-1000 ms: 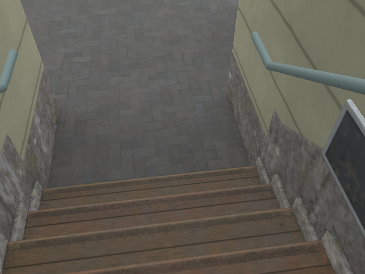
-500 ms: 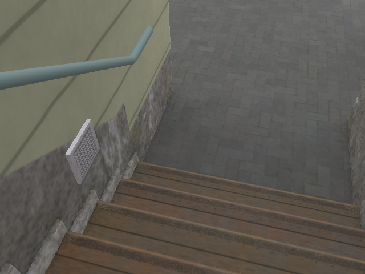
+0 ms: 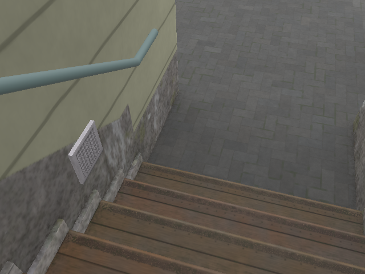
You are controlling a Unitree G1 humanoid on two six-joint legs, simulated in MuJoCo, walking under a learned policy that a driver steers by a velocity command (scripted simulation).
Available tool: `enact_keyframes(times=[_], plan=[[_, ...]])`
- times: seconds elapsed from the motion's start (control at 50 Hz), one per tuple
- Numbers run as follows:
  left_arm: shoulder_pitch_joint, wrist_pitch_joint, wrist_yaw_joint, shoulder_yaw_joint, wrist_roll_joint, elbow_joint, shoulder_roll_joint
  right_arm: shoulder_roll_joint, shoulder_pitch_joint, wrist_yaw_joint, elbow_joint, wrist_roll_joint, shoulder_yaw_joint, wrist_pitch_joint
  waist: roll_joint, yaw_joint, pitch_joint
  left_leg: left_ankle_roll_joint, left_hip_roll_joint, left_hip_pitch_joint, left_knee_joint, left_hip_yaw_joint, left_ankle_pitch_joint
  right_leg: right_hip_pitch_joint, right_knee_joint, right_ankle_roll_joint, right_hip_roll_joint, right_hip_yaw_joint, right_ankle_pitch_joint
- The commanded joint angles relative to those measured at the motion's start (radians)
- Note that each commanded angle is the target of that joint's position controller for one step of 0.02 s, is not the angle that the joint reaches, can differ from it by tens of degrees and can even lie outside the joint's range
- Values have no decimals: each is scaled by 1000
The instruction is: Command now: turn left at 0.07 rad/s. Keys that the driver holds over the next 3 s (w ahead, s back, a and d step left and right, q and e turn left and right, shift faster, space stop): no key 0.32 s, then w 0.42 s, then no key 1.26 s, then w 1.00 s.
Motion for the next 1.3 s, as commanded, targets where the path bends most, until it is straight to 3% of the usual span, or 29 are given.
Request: enact_keyframes(times=[0.02, 0.1, 0.12, 0.14, 0.16, 0.36, 0.44, 0.54, 0.66, 0.72, 0.74, 0.76, 0.78, 0.8, 0.82, 0.84, 0.88, 0.9, 0.92, 0.94, 1.0, 1.04, 1.06, 1.08, 1.1, 1.16, 1.24, 1.28, 1.3], plan=[[3, -8, 5, 67, 7, -38, 152, -56, -60, 40, -63, 3, 14, -34, -11, 60, -17, 66, 32, 29, -239, -21, 183, 137, -240, -53, 5, 7, 12], [13, 12, -16, 79, 18, -18, 91, -19, -43, 22, -15, 12, 24, -52, 10, 50, 27, 64, 66, -70, -298, -52, -29, 240, -292, -48, 15, 22, 75], [-71, 56, 39, 101, -61, 13, 81, -111, 24, -38, 22, 51, -27, -10, -125, 23, -26, 77, 58, -6, -274, 33, 119, 343, -328, -85, 57, -48, 259], [-87, 77, 57, 94, -67, 5, 59, -124, 16, -61, 17, 48, -27, 6, -72, 27, -3, 76, 50, 10, -277, 34, 146, 327, -346, -93, 65, -46, 268], [-116, 74, 68, 96, -55, -2, 64, -130, -26, -73, 2, 38, -26, 8, -3, 25, 16, 62, 85, 36, -347, -10, 246, 307, -347, -85, 43, -13, 149], [-108, 102, 62, 128, -15, 81, 77, -120, 25, -83, 47, 7, -35, -5, 92, 2, 79, 99, 79, 41, -316, 6, -29, 272, -330, -97, 105, -20, 190], [-171, 88, 69, 147, -4, 46, 118, -190, 122, -84, 94, -8, -77, -8, 150, -58, 126, 189, 152, 125, -310, -177, -213, -12, -60, -136, 115, 49, -56], [-231, 80, 57, 156, -2, 25, 102, -198, 128, -106, 120, -30, -116, -28, 65, -45, 128, 241, 204, 172, -210, -320, -317, -177, -52, -137, 78, 158, 11], [-162, 66, 39, 145, -36, 83, 94, -183, 97, -124, 112, -42, -141, -14, 1, -20, 202, 171, 90, 100, -90, -63, -234, 136, -477, -99, 90, 33, 119], [53, 71, 47, 165, 12, 192, 76, -179, 214, -153, 192, -24, -168, 8, -77, 4, 169, 204, 10, 139, 266, 14, 166, 510, -853, -154, 8, -13, 349], [214, 69, 45, 175, 16, 233, 95, -118, 233, -139, 202, -32, -165, 21, -142, 78, 58, 212, -59, -94, 577, -2, -210, 795, -788, -197, -107, 136, 434], [371, 54, 37, 162, 9, 269, 146, -50, 215, -118, 181, -5, -153, 20, -198, 120, -45, 208, -91, -329, 847, 10, -436, 967, -395, -144, -160, 111, 854], [355, 49, 25, 157, -2, 274, 187, -31, 265, -118, 146, 17, -140, 9, -248, 45, -63, 205, -49, -476, 917, 23, -410, 991, -238, -108, -217, 130, 1131], [348, 52, 21, 158, -15, 270, 187, -62, 252, -121, 149, 21, -140, 9, -244, 57, -76, 197, -36, -567, 966, 54, -295, 963, -243, -120, -222, 137, 1037], [313, 58, 29, 147, -13, 253, 158, -74, 213, -119, 153, -3, -140, 20, -216, 55, -50, 175, -9, -602, 996, 91, -161, 843, -257, -120, -204, 142, 916], [244, 69, 49, 124, -7, 241, 94, -52, 129, -109, 137, -12, -132, 37, -198, 56, -53, 163, 6, -629, 980, 136, 4, 751, -299, -113, -145, 127, 751], [316, 37, 69, 111, 9, 294, 99, -54, 119, -90, 122, -30, -137, 47, -266, 28, -7, 131, 57, -585, 725, 90, 210, 558, -242, -225, -211, 242, 736], [287, 24, 82, 99, 12, 305, 66, -52, 63, -93, 108, -48, -132, 46, -210, 12, 45, 90, 76, -557, 544, 61, 279, 440, -269, -285, -214, 288, 600], [191, 19, 96, 78, 8, 263, 24, -80, -22, -81, 102, -37, -136, 38, -62, -5, 90, 66, 79, -370, 233, 86, 400, 284, -369, -270, -152, 228, 506], [127, 11, 110, 78, 14, 264, 53, -31, -5, -73, 109, -35, -125, 38, -128, -33, 62, 66, 79, -217, 93, 79, 467, 216, -359, -294, -182, 260, 568], [188, 19, 108, 80, -4, 292, 64, -55, 122, -79, 208, -4, -130, 61, -153, -58, 58, 101, 10, -1, 119, 125, 484, 206, -323, -245, -146, 171, 723], [330, 16, 127, 66, -11, 351, 10, -50, -83, -82, 156, -5, -128, 30, -131, 35, 170, 118, 34, -318, -84, 85, 648, 466, -268, -257, -103, 212, 366], [473, -19, 106, 91, 132, 401, 89, -36, -176, 15, 63, -65, -96, 8, -81, 78, 260, 58, 64, -653, -126, -88, 656, 598, -156, -221, -187, 344, 375], [503, 13, 137, 68, 25, 416, -17, -19, -199, -37, 126, -25, -117, -3, -117, 119, 144, 83, 17, -523, -190, 13, 617, 698, -159, -266, -141, 267, 395], [515, 17, 145, 56, 12, 415, -43, 4, -230, -53, 113, -1, -103, -13, -152, 135, 154, 83, 23, -454, -211, 21, 596, 615, -159, -286, -124, 286, 386], [374, 9, 137, 58, -2, 372, -21, 38, -322, -24, 85, 5, -85, -29, -50, 137, 188, 72, -22, 85, -467, 154, 972, 148, -135, -257, -5, 183, -12], [422, 40, 124, 67, 45, 398, -6, -15, -176, -21, 120, 45, -94, -28, -74, 128, 212, 90, 45, 206, -732, 106, 912, 252, 71, -266, -22, 262, 126], [406, 46, 119, 68, 27, 396, 17, -54, 26, -32, 183, 20, -113, -34, -83, 71, 156, 99, 58, 509, -761, 148, 890, 114, 282, -264, -7, 236, 118], [439, 32, 109, 72, 8, 394, 6, -109, 98, -30, 204, -3, -123, -45, 36, 43, 95, 99, 107, 647, -741, 131, 1205, 61, 451, -229, 68, 150, -113]])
